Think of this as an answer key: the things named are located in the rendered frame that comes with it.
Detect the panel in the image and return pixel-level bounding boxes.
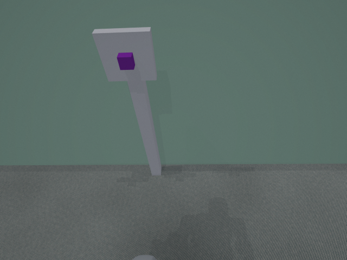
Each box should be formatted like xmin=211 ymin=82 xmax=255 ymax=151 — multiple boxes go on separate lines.
xmin=92 ymin=27 xmax=162 ymax=176

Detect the button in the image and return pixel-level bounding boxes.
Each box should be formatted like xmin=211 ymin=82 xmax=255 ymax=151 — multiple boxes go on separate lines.
xmin=117 ymin=53 xmax=135 ymax=70

